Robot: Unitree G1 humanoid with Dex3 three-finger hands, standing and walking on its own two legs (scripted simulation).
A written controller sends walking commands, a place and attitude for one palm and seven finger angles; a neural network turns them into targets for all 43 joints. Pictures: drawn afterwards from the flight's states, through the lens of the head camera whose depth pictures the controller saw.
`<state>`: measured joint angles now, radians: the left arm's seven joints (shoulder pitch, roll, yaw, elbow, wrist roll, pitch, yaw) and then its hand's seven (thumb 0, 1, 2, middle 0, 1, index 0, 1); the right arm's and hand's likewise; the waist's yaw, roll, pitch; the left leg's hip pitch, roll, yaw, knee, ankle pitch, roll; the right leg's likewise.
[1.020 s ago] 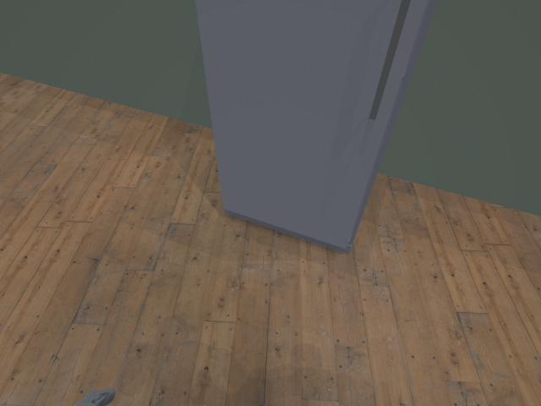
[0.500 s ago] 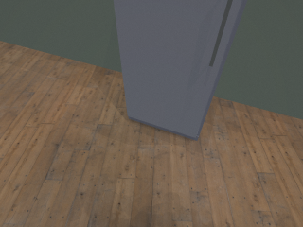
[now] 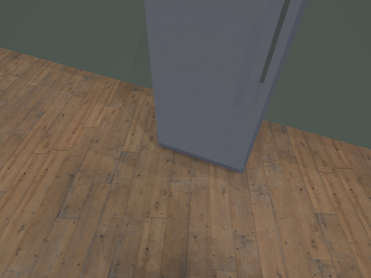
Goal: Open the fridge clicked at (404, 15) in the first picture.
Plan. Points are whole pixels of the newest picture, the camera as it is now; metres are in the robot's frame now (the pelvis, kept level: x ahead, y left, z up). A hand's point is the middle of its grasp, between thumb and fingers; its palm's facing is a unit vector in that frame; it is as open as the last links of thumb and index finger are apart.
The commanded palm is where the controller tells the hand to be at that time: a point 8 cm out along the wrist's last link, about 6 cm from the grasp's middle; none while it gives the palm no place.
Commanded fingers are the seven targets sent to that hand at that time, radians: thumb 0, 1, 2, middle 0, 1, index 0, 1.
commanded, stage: look at it before walking up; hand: right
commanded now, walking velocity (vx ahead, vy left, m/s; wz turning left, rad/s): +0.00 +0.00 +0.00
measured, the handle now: (277, 32) +0.86 -0.26 +0.16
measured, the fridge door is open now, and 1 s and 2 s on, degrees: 0 0 0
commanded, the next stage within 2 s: turn to face it in 0.42 s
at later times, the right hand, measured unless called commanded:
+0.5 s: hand out of the picture +0.08 -0.25 -0.16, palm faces -0.02 +0.94 -0.33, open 7.4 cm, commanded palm none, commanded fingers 0.00 -0.90 -0.90 0.20 0.30 0.20 0.30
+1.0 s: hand out of the picture +0.01 -0.25 -0.20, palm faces +0.18 +0.96 -0.21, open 7.4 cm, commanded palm none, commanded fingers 0.00 -0.90 -0.90 0.20 0.30 0.20 0.30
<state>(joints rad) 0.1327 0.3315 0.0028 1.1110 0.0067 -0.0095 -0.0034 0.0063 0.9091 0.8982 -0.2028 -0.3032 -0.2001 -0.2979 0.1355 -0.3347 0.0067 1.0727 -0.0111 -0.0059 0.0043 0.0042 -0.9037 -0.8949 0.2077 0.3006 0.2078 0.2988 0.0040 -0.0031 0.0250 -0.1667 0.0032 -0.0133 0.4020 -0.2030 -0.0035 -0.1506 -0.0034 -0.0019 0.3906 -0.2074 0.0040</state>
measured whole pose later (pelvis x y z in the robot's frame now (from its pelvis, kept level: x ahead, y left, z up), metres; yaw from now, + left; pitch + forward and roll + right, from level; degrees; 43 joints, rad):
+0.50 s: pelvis +0.01 +0.00 +0.00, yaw +0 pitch -2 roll +0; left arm 0.12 0.33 0.00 1.11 0.00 -0.01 0.00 0.01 0.91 0.90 -0.20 -0.30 -0.20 -0.30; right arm 0.14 -0.34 0.01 1.08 -0.01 -0.01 0.00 0.00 -0.90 -0.89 0.21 0.30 0.21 0.30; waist 0.00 0.00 0.03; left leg -0.15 0.00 -0.01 0.38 -0.20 0.00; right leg -0.13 -0.01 0.00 0.37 -0.21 0.01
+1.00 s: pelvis -0.01 -0.04 -0.02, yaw -10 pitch -2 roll +1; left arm 0.22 0.19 0.03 1.01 0.01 0.03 -0.01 0.01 0.91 0.90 -0.20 -0.30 -0.20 -0.30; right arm 0.19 -0.25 -0.03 0.98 -0.01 0.06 -0.02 0.00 -0.91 -0.89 0.21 0.30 0.21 0.30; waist 0.01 0.05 0.08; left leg -0.36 0.07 0.05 0.90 -0.49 -0.04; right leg -0.30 0.03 -0.05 0.63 -0.30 -0.07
